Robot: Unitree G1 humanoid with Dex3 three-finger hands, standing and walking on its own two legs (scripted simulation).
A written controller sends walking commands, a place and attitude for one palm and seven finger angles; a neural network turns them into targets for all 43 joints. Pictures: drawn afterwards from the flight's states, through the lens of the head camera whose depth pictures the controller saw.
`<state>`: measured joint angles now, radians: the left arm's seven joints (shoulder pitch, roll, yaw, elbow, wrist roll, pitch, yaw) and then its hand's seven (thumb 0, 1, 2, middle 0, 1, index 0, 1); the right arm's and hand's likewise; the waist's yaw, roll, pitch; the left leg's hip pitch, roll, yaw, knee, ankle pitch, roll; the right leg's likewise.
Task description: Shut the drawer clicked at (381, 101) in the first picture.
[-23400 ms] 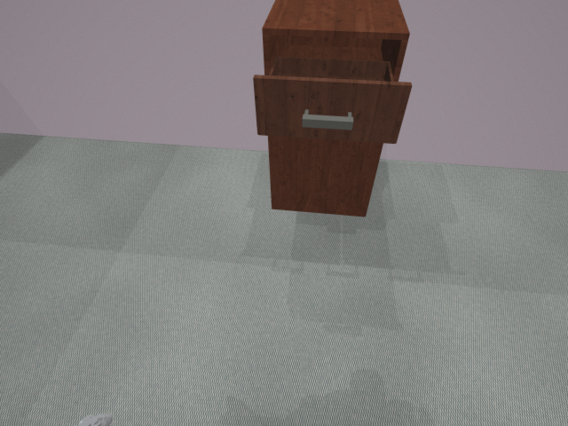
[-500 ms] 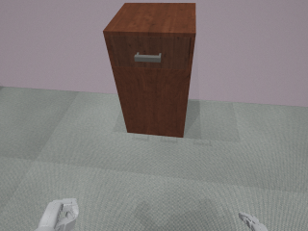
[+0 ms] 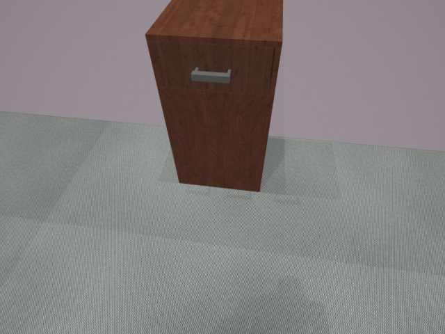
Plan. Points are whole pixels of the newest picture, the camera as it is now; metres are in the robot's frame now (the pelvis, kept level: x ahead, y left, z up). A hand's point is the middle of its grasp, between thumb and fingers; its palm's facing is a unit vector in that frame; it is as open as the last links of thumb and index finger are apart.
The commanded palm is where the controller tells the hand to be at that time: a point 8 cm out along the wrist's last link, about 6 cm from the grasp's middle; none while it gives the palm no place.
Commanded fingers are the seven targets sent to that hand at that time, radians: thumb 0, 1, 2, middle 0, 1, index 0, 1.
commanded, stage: let the arm hang, fingers relaxed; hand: left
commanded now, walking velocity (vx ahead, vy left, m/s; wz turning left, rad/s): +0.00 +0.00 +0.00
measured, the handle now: (211, 73) +0.94 +0.09 -0.04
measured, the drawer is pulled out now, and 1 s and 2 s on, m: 0.00 0.00 0.00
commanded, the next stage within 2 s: look to check the result in 0.42 s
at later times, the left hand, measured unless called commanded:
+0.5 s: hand out of the picture +0.08 +0.20 -0.16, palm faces -0.01 -0.96 -0.27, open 7.4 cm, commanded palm none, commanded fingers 0.00 0.90 0.90 -0.20 -0.30 -0.20 -0.30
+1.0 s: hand out of the picture +0.09 +0.21 -0.15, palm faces +0.00 -0.95 -0.32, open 7.4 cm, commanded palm none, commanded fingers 0.00 0.90 0.90 -0.20 -0.30 -0.20 -0.30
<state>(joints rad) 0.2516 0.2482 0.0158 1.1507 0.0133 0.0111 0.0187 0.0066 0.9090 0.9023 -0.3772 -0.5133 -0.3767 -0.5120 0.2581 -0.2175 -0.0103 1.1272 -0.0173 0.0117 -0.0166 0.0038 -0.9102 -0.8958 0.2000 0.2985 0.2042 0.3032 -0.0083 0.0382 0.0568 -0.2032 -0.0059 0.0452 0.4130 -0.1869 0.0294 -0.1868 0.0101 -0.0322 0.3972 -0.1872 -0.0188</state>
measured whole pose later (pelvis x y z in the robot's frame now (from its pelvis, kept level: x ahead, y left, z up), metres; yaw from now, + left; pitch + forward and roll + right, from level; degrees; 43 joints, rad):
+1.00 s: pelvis +0.03 -0.02 +0.00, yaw +0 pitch -1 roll +0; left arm 0.13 0.28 0.02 1.14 0.01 -0.01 0.01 0.00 0.91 0.90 -0.20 -0.30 -0.20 -0.30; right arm 0.13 -0.30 -0.01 1.13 -0.02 0.00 -0.01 0.00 -0.91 -0.90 0.20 0.30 0.21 0.30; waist -0.01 0.03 0.05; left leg -0.12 0.02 0.03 0.33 -0.18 0.00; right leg -0.11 0.03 -0.04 0.32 -0.19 -0.05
